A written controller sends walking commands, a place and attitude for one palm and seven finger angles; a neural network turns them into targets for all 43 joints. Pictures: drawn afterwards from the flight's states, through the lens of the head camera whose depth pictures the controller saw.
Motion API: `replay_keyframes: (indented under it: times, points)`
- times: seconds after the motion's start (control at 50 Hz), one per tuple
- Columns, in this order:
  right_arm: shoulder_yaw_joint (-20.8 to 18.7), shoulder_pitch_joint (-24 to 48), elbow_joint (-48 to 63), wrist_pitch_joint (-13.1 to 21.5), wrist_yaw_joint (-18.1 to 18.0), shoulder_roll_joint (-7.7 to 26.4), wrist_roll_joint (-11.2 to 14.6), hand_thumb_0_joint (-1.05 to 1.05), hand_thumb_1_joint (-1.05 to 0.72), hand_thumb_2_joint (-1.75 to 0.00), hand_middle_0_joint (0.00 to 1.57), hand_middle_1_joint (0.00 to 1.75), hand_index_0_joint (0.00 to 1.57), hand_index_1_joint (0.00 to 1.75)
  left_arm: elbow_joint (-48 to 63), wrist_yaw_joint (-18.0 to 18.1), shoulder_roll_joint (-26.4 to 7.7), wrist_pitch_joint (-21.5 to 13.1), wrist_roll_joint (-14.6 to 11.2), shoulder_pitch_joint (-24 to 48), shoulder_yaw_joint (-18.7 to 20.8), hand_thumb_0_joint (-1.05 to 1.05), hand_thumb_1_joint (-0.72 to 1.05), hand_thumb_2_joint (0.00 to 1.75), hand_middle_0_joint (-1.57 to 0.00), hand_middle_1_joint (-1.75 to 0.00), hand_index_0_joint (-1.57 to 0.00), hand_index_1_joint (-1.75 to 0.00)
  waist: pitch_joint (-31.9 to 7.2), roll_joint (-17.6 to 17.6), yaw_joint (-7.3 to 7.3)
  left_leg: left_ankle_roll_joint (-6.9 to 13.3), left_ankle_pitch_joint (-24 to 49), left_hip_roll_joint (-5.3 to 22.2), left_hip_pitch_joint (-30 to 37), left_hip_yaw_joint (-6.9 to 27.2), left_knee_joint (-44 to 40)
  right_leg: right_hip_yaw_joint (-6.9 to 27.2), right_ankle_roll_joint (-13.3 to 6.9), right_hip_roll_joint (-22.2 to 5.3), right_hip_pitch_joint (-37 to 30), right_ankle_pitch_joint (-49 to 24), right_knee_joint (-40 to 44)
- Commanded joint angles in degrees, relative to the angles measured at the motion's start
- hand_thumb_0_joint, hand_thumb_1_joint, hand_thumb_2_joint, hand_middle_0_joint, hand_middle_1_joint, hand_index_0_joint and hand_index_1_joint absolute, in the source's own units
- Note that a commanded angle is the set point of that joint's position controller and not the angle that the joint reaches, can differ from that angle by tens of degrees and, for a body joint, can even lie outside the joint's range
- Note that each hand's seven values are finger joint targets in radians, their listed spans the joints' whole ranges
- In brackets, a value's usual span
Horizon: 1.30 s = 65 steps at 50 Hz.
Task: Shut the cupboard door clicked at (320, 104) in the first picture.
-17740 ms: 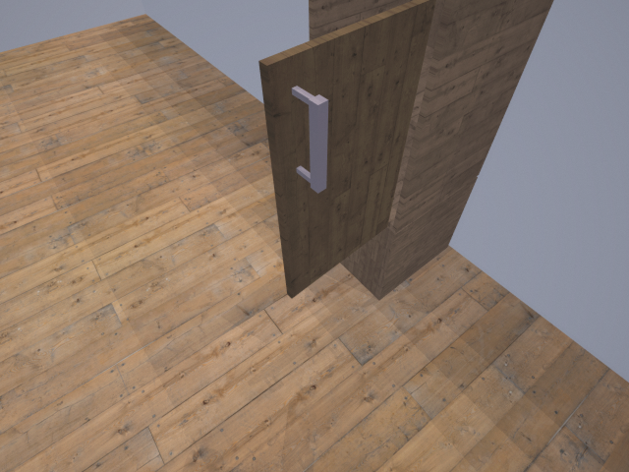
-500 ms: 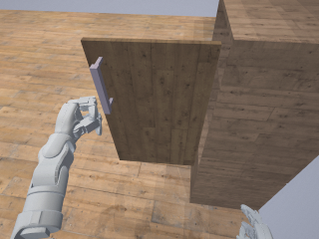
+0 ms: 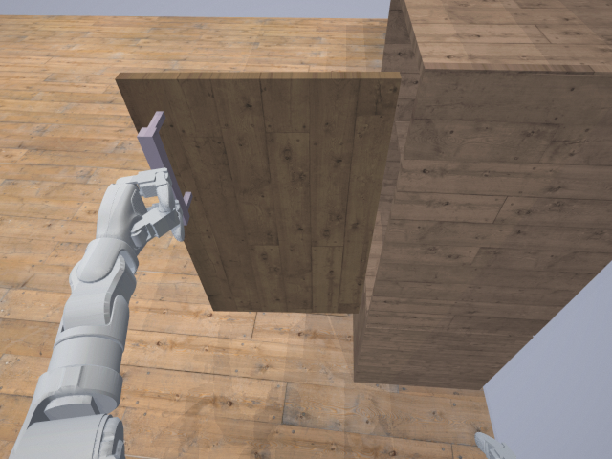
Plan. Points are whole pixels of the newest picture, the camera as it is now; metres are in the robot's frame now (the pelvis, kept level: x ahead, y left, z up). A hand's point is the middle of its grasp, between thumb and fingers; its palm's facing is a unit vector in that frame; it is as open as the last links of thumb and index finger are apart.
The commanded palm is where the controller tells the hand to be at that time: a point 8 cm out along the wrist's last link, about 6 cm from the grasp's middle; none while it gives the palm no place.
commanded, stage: bring the fist close to the handle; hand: left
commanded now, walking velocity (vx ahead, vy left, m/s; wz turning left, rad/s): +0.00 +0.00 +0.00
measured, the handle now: (170, 172) +0.48 +0.21 +0.13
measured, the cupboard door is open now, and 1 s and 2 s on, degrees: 93 81 66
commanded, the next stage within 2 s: push the door shut along its arc in 0.12 s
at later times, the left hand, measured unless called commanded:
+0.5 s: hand (183, 200) +0.40 +0.17 +0.14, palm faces -0.06 -1.00 -0.03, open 3.1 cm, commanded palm +0.39 +0.22 +0.14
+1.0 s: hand (194, 172) +0.46 +0.17 +0.14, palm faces -0.18 -0.98 -0.01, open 3.1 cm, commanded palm +0.46 +0.21 +0.14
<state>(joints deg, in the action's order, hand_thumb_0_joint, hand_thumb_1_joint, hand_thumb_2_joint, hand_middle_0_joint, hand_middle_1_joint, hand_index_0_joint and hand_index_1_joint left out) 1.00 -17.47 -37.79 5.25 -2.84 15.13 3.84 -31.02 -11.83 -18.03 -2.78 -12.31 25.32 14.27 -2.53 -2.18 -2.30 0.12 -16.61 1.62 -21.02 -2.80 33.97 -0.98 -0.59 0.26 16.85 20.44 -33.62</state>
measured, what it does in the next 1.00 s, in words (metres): stands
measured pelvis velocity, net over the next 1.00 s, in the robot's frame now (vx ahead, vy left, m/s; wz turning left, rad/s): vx -0.02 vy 0.01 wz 0.02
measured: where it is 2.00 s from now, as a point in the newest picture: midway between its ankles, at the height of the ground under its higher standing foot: outside the picture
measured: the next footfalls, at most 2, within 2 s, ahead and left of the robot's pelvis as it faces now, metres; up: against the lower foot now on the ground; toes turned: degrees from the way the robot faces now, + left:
none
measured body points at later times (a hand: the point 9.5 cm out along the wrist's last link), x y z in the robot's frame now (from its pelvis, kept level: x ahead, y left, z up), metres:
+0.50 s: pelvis -0.01 +0.00 +0.00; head +0.01 -0.01 +0.45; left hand +0.40 +0.22 +0.15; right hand +0.13 -0.25 -0.11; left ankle +0.01 +0.12 -0.73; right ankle -0.04 -0.11 -0.73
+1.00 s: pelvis -0.02 +0.01 -0.01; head +0.04 +0.01 +0.43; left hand +0.46 +0.22 +0.14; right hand +0.01 -0.27 -0.13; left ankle +0.01 +0.12 -0.73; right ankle -0.04 -0.11 -0.73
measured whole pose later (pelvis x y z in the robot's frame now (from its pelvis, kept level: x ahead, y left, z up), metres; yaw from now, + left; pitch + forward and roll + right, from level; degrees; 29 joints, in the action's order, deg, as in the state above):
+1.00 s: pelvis -0.02 +0.01 -0.01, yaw +1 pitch +10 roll -1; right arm 0.5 -21.5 -41.9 5.0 -3.5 17.3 2.7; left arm -65.3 -22.5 -27.2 -11.6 -11.1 54.3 13.9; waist -2.6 -1.8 -7.4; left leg 0.6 -17.2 1.6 -33.1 -1.2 40.6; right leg -2.4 -0.3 0.2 27.8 20.9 -39.1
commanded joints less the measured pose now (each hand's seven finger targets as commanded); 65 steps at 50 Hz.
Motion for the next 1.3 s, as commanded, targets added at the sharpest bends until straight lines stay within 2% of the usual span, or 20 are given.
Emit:
replay_keyframes:
  times: [0.0, 0.14, 0.22, 0.24, 0.28, 0.32, 0.34, 0.4, 0.44, 0.46, 0.52, 0.64, 0.72, 0.84, 0.86, 0.98, 1.06, 1.1, 1.18, 1.28]
  points:
    - [-2.54, 3.85, 8.38, 2.84, -0.7, 7.25, 0.04, 0.0, -0.9, -0.9, 0.2, 0.3, 0.2, 0.3, 15.34, -0.3, -13.8, -5.3, -1.31, 22.45, 4.7, 0.0, 0.9, 0.9, -1.3, -1.5, -1.3, -1.5, -16.72, 0.75, 1.19, 2.11, 17.71, -1.68, 11.69, 1.63, -2.06, -0.02, 0.04, 0.5, -2.07, -25.72, 3.48]
    - [-2.5, 3.63, 7.37, 2.78, -1.27, 7.45, 0.21, 0.0, -0.9, -0.9, 0.2, 0.3, 0.2, 0.3, 13.28, -0.53, -10.53, -4.14, -1.25, 25.35, 0.7, 0.0, 0.9, 0.9, -1.3, -1.5, -1.3, -1.5, -15.11, 1.05, -0.47, 2.17, 14.63, -1.49, 12.86, 2.44, -2.08, -0.58, 0.02, 0.68, 1.13, -21.03, 4.42]
    - [-2.42, 4.12, 8.07, 2.93, -0.84, 7.14, 0.14, 0.0, -0.9, -0.9, 0.2, 0.3, 0.2, 0.3, 13.76, -0.13, -8.57, -3.73, -1.31, 22.14, 0.0, 0.0, 0.9, 0.9, -1.3, -1.5, -1.3, -1.5, -17.28, 1.04, 0.71, 1.92, 17.76, -1.55, 14.07, 2.63, -2.04, -0.92, -0.18, 0.65, -0.01, -24.03, 3.56]
    - [-2.28, 3.58, 7.46, 2.52, -0.91, 7.62, 0.05, 0.0, -0.9, -0.9, 0.2, 0.3, 0.2, 0.3, 12.38, 0.08, -11.2, -3.71, -1.08, 23.15, 1.46, 0.0, 0.9, 0.9, -1.3, -1.5, -1.3, -1.5, -15.6, 3.59, 0.15, 2.14, 16.6, -1.44, 12.71, 2.77, -2.09, -0.89, -0.02, 0.58, -0.16, -23.28, 3.99]
    - [-2.05, 4.32, 7.43, 2.05, -1.06, 7.41, 0.25, 0.0, -0.9, -0.9, 0.2, 0.3, 0.2, 0.3, 10.38, -0.24, -10.91, -3.64, -0.83, 26.89, 0.92, 0.0, 0.9, 0.9, -1.3, -1.5, -1.3, -1.5, -12.92, 3.14, -0.45, 2.12, 13.95, -1.56, 11.34, 2.36, -2.5, -0.53, 0.11, 0.41, 1.58, -21.32, 4.34]
    - [-1.9, 4.05, 7.14, 1.86, -1.23, 7.44, 0.17, 0.0, -0.9, -0.9, 0.2, 0.3, 0.2, 0.3, 9.16, -0.63, -11.57, -4.15, -0.51, 31.68, 0.58, 0.0, 0.9, 0.9, -1.3, -1.5, -1.3, -1.5, -13.87, 2.37, -0.99, 2.15, 13.13, -1.76, 11.72, 2.49, -2.37, -0.21, 0.0, 0.36, 1.99, -20.44, 4.33]
    - [-1.97, 3.56, 7.0, 1.57, -1.41, 7.85, -0.02, 0.0, -0.9, -0.9, 0.2, 0.3, 0.2, 0.3, 8.12, -0.61, -14.84, -4.4, -0.17, 31.66, 2.87, 0.0, 0.9, 0.9, -1.3, -1.5, -1.3, -1.5, -14.46, 2.78, -0.71, 2.29, 12.85, -1.65, 11.42, 2.55, -2.1, 0.1, -0.03, 0.26, 1.32, -19.78, 4.42]
    - [-1.66, 3.46, 6.74, 1.62, -1.46, 7.51, 0.05, 0.0, -0.9, -0.9, 0.2, 0.3, 0.2, 0.3, 4.37, -2.0, -13.28, -5.81, -0.36, 36.69, 1.03, 0.0, 0.9, 0.9, -1.3, -1.5, -1.3, -1.5, -14.44, 1.06, -1.42, 2.11, 12.25, -1.78, 11.38, 2.69, -1.92, 0.16, -0.28, 0.26, 2.47, -19.21, 4.13]
    - [-1.76, 2.25, 6.32, 1.39, -1.49, 8.0, -0.14, 0.0, -0.9, -0.9, 0.2, 0.3, 0.2, 0.3, 0.8, -2.95, -14.87, -6.55, -0.29, 37.35, 1.63, 0.0, 0.9, 0.9, -1.3, -1.5, -1.3, -1.5, -15.77, 1.91, -1.52, 2.17, 12.54, -1.79, 10.88, 2.86, -1.35, 0.22, -0.31, 0.19, 1.97, -19.51, 3.76]
    - [-1.79, 2.43, 6.53, 1.54, -1.36, 7.83, -0.01, 0.0, -0.9, -0.9, 0.2, 0.3, 0.2, 0.3, -0.31, -3.7, -12.9, -6.87, -0.52, 38.46, 0.11, 0.0, 0.9, 0.9, -1.3, -1.5, -1.3, -1.5, -15.91, 1.6, -1.91, 2.19, 12.41, -1.87, 10.85, 2.75, -1.23, 0.23, -0.24, 0.21, 2.62, -19.93, 3.53]
    - [-2.16, 1.14, 6.26, 1.55, -1.21, 8.36, -0.08, 0.0, -0.9, -0.9, 0.2, 0.3, 0.2, 0.3, -3.14, -5.31, -15.08, -8.11, -0.86, 39.65, 1.94, 0.0, 0.9, 0.9, -1.3, -1.5, -1.3, -1.5, -17.56, 2.2, -1.78, 2.21, 14.02, -1.95, 10.56, 2.73, -0.46, 0.25, -0.29, 0.24, 2.28, -22.23, 2.8]
    - [-2.54, -1.49, 4.63, 1.15, -1.44, 9.48, -0.24, 0.0, -0.9, -0.9, 0.2, 0.3, 0.2, 0.3, -10.08, -8.01, -16.47, -10.21, -1.03, 47.07, 0.9, 0.0, 0.9, 0.9, -1.3, -1.5, -1.3, -1.5, -16.85, 3.28, -3.88, 2.57, 11.13, -1.89, 8.22, 2.97, 0.5, 0.55, -0.03, 0.37, 4.95, -19.23, 2.56]
    - [-2.84, -3.09, 3.3, 1.64, -1.33, 9.85, -0.35, 0.0, -0.9, -0.9, 0.2, 0.3, 0.2, 0.3, -12.85, -9.45, -15.7, -11.25, -0.68, 52.88, -0.47, 0.0, 0.9, 0.9, -1.3, -1.5, -1.3, -1.5, -17.82, -0.58, -5.22, 2.23, 10.97, -1.82, 9.26, 3.62, 1.33, 0.33, -0.26, 0.56, 8.61, -17.84, 1.89]
    - [-3.27, -6.27, 1.4, 1.46, -1.46, 11.15, -0.96, 0.0, -0.9, -0.9, 0.2, 0.3, 0.2, 0.3, -19.52, -10.92, -19.15, -12.25, -0.39, 56.04, 1.31, 0.0, 0.9, 0.9, -1.3, -1.5, -1.3, -1.5, -18.59, 2.63, -6.6, 2.5, 9.96, -1.48, 6.49, 4.01, 2.4, 0.1, -0.07, 0.79, 10.19, -16.1, 1.25]
    - [-3.24, -5.98, 1.54, 1.61, -1.4, 11.02, -0.84, 0.0, -0.9, -0.9, 0.2, 0.3, 0.2, 0.3, -19.15, -11.18, -18.49, -12.56, -0.08, 57.8, 0.31, 0.0, 0.9, 0.9, -1.3, -1.5, -1.3, -1.5, -18.9, 0.45, -6.83, 2.38, 10.0, -1.52, 6.64, 4.17, 2.61, 0.31, -0.1, 0.81, 11.24, -16.1, 0.84]
    - [-3.66, -8.42, 0.49, 2.0, -1.06, 11.48, -1.38, 0.0, -0.9, -0.9, 0.2, 0.3, 0.2, 0.3, -22.43, -11.81, -18.33, -13.06, 0.9, 62.44, -0.21, 0.0, 0.9, 0.9, -1.3, -1.5, -1.3, -1.5, -22.19, -3.03, -8.1, 1.86, 10.97, -0.93, 8.96, 5.33, 4.1, -0.25, -0.3, 1.22, 15.99, -14.04, -0.4]
    - [-3.85, -10.44, -0.46, 2.05, -1.08, 12.07, -1.88, 0.0, -0.9, -0.9, 0.2, 0.3, 0.2, 0.3, -24.66, -11.91, -21.31, -13.03, 1.36, 65.61, 1.95, 0.0, 0.9, 0.9, -1.3, -1.5, -1.3, -1.5, -23.42, -1.29, -8.79, 2.01, 12.56, -0.7, 8.06, 5.96, 5.1, -0.43, -0.29, 1.51, 16.87, -14.9, -1.24]
    - [-3.94, -10.68, -0.33, 2.04, -0.78, 11.76, -2.01, 0.0, -0.9, -0.9, 0.2, 0.3, 0.2, 0.3, -24.16, -12.18, -19.31, -13.05, 1.79, 66.79, 0.28, 0.0, 0.9, 0.9, -1.3, -1.5, -1.3, -1.5, -24.59, -4.56, -8.94, 1.68, 13.77, -0.66, 9.63, 5.94, 5.64, -0.55, -0.37, 1.51, 18.41, -15.25, -1.65]
    - [-3.86, -12.14, -0.55, 1.52, -0.82, 12.45, -2.3, 0.0, -0.9, -0.9, 0.2, 0.3, 0.2, 0.3, -28.83, -12.23, -23.12, -12.12, 2.23, 66.96, 3.43, 0.0, 0.9, 0.9, -1.3, -1.5, -1.3, -1.5, -23.22, -0.75, -9.37, 1.95, 12.92, -0.57, 5.98, 5.81, 6.24, -0.54, -0.16, 1.79, 18.53, -15.19, -2.03]
    - [-3.92, -13.55, -0.65, 0.94, -0.87, 12.59, -2.61, 0.0, -0.9, -0.9, 0.2, 0.3, 0.2, 0.3, -31.5, -12.62, -24.92, -11.94, 3.87, 69.47, 3.6, 0.0, 0.9, 0.9, -1.3, -1.5, -1.3, -1.5, -23.75, -1.96, -10.06, 1.93, 14.42, -0.58, 4.76, 5.71, 7.83, -0.39, -0.13, 1.91, 19.93, -16.7, -3.03]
